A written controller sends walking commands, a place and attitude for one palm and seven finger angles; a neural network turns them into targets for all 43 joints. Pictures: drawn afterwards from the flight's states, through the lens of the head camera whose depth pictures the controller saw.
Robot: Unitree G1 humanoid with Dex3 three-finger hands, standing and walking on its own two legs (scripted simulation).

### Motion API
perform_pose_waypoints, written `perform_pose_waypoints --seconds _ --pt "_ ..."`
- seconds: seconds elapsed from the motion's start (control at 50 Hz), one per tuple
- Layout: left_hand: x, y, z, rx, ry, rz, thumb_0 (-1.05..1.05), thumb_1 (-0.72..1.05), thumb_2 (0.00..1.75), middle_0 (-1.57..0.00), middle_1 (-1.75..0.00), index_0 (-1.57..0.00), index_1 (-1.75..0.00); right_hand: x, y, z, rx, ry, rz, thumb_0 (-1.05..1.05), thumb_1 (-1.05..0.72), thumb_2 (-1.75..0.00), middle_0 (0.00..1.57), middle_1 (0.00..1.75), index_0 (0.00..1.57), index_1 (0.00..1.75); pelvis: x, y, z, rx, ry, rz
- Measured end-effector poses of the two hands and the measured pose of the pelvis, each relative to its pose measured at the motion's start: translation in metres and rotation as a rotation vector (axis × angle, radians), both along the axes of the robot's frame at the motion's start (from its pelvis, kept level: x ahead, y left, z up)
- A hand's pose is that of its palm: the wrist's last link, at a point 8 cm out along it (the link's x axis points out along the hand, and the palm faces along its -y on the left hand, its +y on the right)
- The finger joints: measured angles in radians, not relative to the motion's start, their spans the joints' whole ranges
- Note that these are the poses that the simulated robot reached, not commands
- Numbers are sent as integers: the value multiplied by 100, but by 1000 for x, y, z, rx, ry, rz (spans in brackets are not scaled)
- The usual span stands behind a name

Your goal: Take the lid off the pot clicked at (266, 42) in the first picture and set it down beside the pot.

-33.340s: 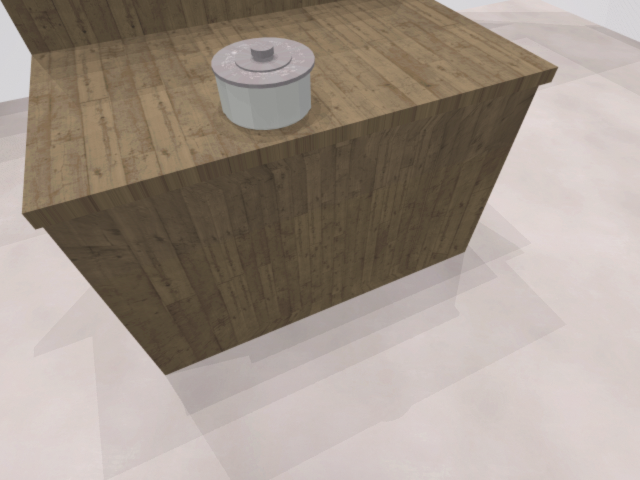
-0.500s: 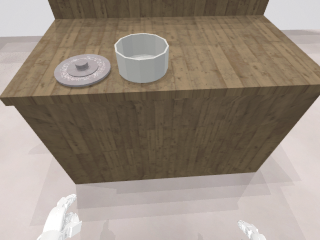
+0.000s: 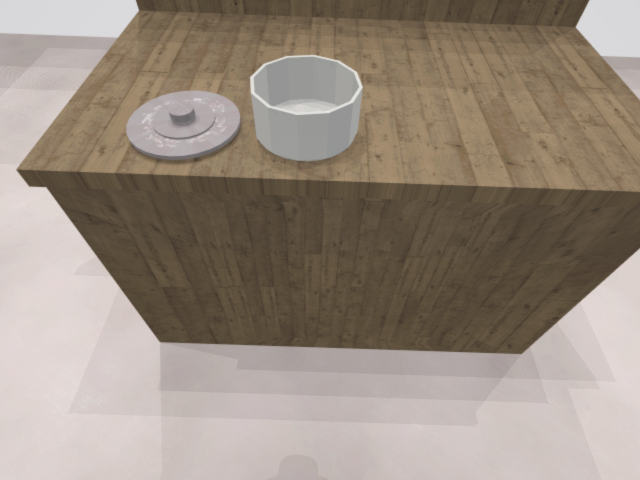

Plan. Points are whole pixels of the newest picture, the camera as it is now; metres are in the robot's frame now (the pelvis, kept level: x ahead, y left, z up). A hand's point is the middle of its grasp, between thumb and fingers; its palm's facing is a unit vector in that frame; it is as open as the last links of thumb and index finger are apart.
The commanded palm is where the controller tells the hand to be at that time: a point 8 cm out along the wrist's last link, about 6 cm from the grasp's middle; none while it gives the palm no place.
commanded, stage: let the arm hang, fingers relaxed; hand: left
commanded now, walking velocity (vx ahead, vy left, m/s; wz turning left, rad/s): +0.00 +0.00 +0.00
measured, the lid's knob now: (181, 111) +0.70 +0.30 +0.05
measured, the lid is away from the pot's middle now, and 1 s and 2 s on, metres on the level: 0.23 0.23 0.23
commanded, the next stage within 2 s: look to check the result in 0.56 s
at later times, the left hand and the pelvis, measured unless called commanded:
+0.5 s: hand out of the picture +0.00 +0.17 -0.18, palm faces +0.04 -0.98 -0.18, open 7.3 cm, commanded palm none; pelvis +0.00 +0.00 +0.00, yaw -1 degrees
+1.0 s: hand out of the picture +0.00 +0.17 -0.18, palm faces +0.04 -0.98 -0.18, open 7.3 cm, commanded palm none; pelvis +0.00 +0.00 +0.00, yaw -1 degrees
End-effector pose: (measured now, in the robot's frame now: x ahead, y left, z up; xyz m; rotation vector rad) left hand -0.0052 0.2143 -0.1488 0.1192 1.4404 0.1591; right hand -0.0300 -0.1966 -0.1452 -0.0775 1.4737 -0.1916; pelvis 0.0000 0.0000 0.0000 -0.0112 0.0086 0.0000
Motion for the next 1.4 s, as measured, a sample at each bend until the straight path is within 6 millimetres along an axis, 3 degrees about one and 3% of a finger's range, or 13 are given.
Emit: perform_pose_waypoints --seconds 0.22,0.64,1.4 --pt "17 6 2 24 -65 -8 2 95 90 -20 -30 -20 -30 10 -11 0 -20 -51 -12 2 -93 -90 20 30 20 30 0 0 0 2 -20 -6" --pt "-4 0 0 -6 1 2 1 92 90 -20 -30 -20 -30 6 -5 2 -19 -29 -9 1 -91 -90 19 30 20 30 0 5 2 3 -17 -11" --pt "-2 -4 2 1 2 -1 1 93 90 -20 -30 -20 -30 3 -3 0 -6 -17 -27 1 -91 -90 19 30 20 30 3 2 2 7 -18 -19"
